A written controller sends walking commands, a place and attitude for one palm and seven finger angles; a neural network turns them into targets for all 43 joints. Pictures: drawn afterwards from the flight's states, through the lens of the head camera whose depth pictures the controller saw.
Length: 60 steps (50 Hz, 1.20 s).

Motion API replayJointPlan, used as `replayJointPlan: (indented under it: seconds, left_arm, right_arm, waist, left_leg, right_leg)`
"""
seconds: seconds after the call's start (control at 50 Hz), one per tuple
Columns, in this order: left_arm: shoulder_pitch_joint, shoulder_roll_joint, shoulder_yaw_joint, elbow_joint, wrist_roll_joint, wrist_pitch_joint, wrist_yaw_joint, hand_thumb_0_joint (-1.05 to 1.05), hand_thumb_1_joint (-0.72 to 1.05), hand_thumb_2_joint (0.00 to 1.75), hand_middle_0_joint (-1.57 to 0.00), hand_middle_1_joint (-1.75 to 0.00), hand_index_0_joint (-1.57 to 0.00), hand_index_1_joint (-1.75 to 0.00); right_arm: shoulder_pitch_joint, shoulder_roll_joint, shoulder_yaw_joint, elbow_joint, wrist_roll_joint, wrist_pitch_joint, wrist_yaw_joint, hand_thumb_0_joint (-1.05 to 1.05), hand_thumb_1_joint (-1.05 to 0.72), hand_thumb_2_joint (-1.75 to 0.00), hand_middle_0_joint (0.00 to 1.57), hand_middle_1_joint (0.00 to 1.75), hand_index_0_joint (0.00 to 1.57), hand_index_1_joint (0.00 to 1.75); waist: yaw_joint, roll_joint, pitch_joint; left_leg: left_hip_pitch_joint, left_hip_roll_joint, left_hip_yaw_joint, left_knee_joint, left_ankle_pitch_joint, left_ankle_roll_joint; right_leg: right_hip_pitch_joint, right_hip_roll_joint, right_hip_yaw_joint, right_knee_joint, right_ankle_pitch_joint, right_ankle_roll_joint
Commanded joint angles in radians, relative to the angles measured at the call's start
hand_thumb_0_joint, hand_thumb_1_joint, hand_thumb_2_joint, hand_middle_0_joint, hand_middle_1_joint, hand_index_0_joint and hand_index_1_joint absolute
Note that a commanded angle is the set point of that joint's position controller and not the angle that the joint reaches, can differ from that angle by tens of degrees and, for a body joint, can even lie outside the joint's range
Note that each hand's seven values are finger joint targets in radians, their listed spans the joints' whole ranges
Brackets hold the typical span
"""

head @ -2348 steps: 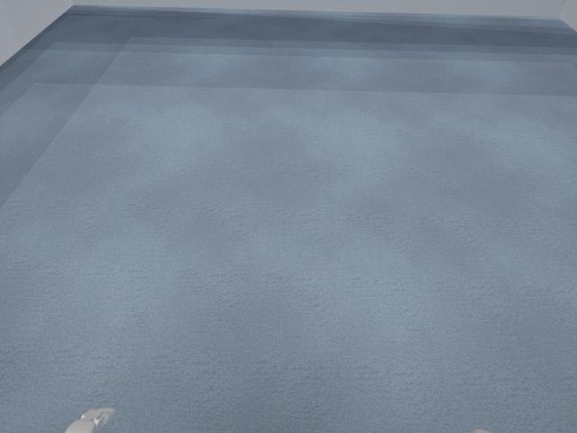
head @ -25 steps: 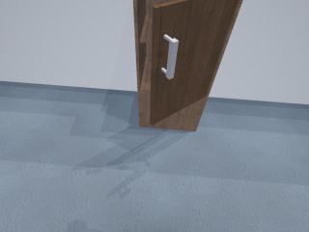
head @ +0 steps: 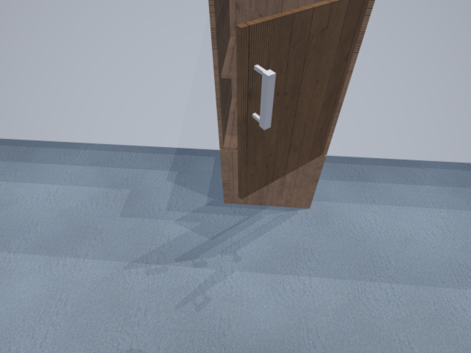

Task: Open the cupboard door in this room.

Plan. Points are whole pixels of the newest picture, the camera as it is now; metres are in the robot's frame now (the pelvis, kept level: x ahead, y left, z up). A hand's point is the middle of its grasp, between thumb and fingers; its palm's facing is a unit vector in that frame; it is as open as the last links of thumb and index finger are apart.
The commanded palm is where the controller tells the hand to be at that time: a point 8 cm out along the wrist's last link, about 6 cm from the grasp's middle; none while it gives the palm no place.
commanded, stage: let the arm hang, fingers relaxed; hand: left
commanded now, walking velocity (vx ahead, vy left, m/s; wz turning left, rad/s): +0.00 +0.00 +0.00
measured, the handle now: (261, 97) +0.68 -0.02 +0.07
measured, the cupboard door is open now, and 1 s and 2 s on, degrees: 39 39 39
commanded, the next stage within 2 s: look to check the result in 0.28 s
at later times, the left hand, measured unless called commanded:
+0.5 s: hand out of the picture +0.06 +0.22 -0.16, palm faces +0.00 -0.96 -0.29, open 7.4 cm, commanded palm none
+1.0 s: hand out of the picture +0.11 +0.22 -0.15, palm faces -0.01 -0.95 -0.32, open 7.4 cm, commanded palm none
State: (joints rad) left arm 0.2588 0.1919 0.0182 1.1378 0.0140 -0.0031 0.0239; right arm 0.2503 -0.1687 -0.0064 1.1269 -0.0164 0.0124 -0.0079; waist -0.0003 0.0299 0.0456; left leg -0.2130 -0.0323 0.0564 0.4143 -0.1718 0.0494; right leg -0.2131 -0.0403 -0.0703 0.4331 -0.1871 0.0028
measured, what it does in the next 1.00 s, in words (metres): stands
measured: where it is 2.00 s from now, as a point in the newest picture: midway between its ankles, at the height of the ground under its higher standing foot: outside the picture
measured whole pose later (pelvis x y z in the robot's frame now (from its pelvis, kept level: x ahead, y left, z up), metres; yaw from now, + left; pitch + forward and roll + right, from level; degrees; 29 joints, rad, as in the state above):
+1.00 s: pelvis +0.04 -0.01 +0.01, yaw +0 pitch -1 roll +0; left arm 0.10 0.30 0.01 1.14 0.01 -0.03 0.01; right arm 0.08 -0.31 0.00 1.13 -0.01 0.00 0.00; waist 0.00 0.02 0.06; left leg -0.11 -0.02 0.04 0.29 -0.16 0.02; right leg -0.11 -0.02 -0.08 0.30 -0.18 -0.01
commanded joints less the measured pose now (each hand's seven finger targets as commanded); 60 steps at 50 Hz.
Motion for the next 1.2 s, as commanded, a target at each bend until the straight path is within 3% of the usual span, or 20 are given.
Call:
replayJointPlan:
  seconds: [0.0,0.18,0.22,0.28,0.46,0.78,0.98,1.0,1.04,1.06,1.12,1.18]
  left_arm:
    - [0.022,0.14,0.021,-0.035,0.003,-0.011,0.006,0.0,0.9,0.9,-0.2,-0.3,-0.2,-0.3]
    - [-0.033,0.176,0.028,-0.051,0.003,-0.02,0.001,0.0,0.9,0.9,-0.2,-0.3,-0.2,-0.3]
    - [-0.045,0.189,0.031,-0.053,0.002,-0.023,0.001,0.0,0.9,0.9,-0.2,-0.3,-0.2,-0.3]
    - [-0.066,0.196,0.029,-0.048,0.001,-0.023,-0.002,0.0,0.9,0.9,-0.2,-0.3,-0.2,-0.3]
    - [-0.105,0.24,0.029,-0.043,-0.001,-0.03,-0.004,0.0,0.9,0.9,-0.2,-0.3,-0.2,-0.3]
    - [-0.157,0.296,0.026,-0.044,-0.001,-0.037,-0.005,0.0,0.9,0.9,-0.2,-0.3,-0.2,-0.3]
    - [-0.169,0.311,0.029,-0.054,-0.001,-0.041,-0.005,0.0,0.9,0.9,-0.2,-0.3,-0.2,-0.3]
    - [-0.169,0.306,0.03,-0.06,-0.001,-0.036,-0.006,0.0,0.9,0.9,-0.2,-0.3,-0.2,-0.3]
    - [-0.129,0.222,0.022,-0.055,-0.001,-0.015,-0.001,0.0,0.9,0.9,-0.2,-0.3,-0.2,-0.3]
    - [-0.115,0.213,0.023,-0.059,-0.001,-0.006,0.0,0.0,0.9,0.9,-0.2,-0.3,-0.2,-0.3]
    - [-0.092,0.222,0.041,-0.091,0.002,0.014,-0.003,0.0,0.9,0.9,-0.2,-0.3,-0.2,-0.3]
    - [-0.09,0.218,0.051,-0.14,0.006,0.031,-0.011,0.0,0.9,0.9,-0.2,-0.3,-0.2,-0.3]
  right_arm:
    - [0.036,-0.129,-0.025,-0.022,-0.005,-0.015,-0.01,0.0,-0.9,-0.9,0.2,0.3,0.2,0.3]
    - [-0.021,-0.171,-0.032,-0.034,-0.005,-0.025,-0.008,0.0,-0.9,-0.9,0.2,0.3,0.2,0.3]
    - [-0.027,-0.187,-0.034,-0.038,-0.003,-0.026,-0.009,0.0,-0.9,-0.9,0.2,0.3,0.2,0.3]
    - [-0.046,-0.204,-0.033,-0.034,-0.004,-0.028,-0.009,0.0,-0.9,-0.9,0.2,0.3,0.2,0.3]
    - [-0.09,-0.251,-0.033,-0.031,-0.001,-0.031,-0.009,0.0,-0.9,-0.9,0.2,0.3,0.2,0.3]
    - [-0.167,-0.315,-0.032,-0.037,0.001,-0.032,-0.004,0.0,-0.9,-0.9,0.2,0.3,0.2,0.3]
    - [-0.183,-0.331,-0.034,-0.045,0.0,-0.036,-0.005,0.0,-0.9,-0.9,0.2,0.3,0.2,0.3]
    - [-0.172,-0.322,-0.034,-0.046,-0.001,-0.034,-0.008,0.0,-0.9,-0.9,0.2,0.3,0.2,0.3]
    - [-0.117,-0.227,-0.02,-0.042,-0.002,-0.019,-0.012,0.0,-0.9,-0.9,0.2,0.3,0.2,0.3]
    - [-0.099,-0.213,-0.021,-0.043,-0.002,-0.012,-0.015,0.0,-0.9,-0.9,0.2,0.3,0.2,0.3]
    - [-0.081,-0.228,-0.04,-0.081,0.0,-0.001,-0.025,0.0,-0.9,-0.9,0.2,0.3,0.2,0.3]
    - [-0.076,-0.24,-0.058,-0.123,-0.004,0.007,-0.031,0.0,-0.9,-0.9,0.2,0.3,0.2,0.3]
  waist:
    - [-0.005,-0.039,0.049]
    - [-0.002,-0.004,0.01]
    - [-0.002,-0.028,-0.002]
    - [-0.003,-0.007,-0.014]
    - [-0.005,-0.022,-0.052]
    - [-0.006,-0.046,-0.061]
    - [-0.007,-0.023,-0.092]
    - [-0.01,-0.022,-0.093]
    - [-0.015,-0.038,-0.1]
    - [-0.014,-0.038,-0.094]
    - [-0.01,-0.042,-0.082]
    - [-0.013,-0.02,-0.059]
  left_leg:
    - [-0.039,0.125,-0.14,-0.128,-0.113,-0.009]
    - [-0.009,0.131,-0.142,-0.135,-0.052,-0.014]
    - [-0.001,0.135,-0.145,-0.133,-0.029,-0.013]
    - [0.016,0.14,-0.151,-0.142,-0.011,-0.016]
    - [0.064,0.149,-0.146,-0.14,0.073,-0.017]
    - [0.115,0.157,-0.146,-0.155,0.138,-0.022]
    - [0.152,0.162,-0.133,-0.146,0.197,-0.025]
    - [0.157,0.168,-0.12,-0.129,0.211,-0.028]
    - [0.152,0.172,-0.082,-0.085,0.214,-0.042]
    - [0.143,0.173,-0.062,-0.065,0.201,-0.047]
    - [0.124,0.182,-0.027,-0.013,0.166,-0.042]
    - [0.111,0.215,-0.033,0.002,0.125,-0.025]
  right_leg:
    - [-0.031,-0.08,0.106,-0.118,-0.132,-0.049]
    - [0.014,-0.084,0.115,-0.126,-0.068,-0.05]
    - [0.031,-0.083,0.111,-0.13,-0.054,-0.05]
    - [0.041,-0.084,0.111,-0.128,-0.034,-0.05]
    - [0.078,-0.095,0.114,-0.146,0.034,-0.05]
    - [0.099,-0.105,0.114,-0.173,0.115,-0.045]
    - [0.122,-0.108,0.125,-0.167,0.208,-0.048]
    - [0.117,-0.107,0.129,-0.154,0.241,-0.049]
    - [0.1,-0.108,0.141,-0.112,0.294,-0.041]
    - [0.091,-0.106,0.152,-0.093,0.31,-0.04]
    - [0.044,-0.093,0.177,-0.035,0.324,-0.051]
    - [-0.034,-0.062,0.191,0.038,0.284,-0.051]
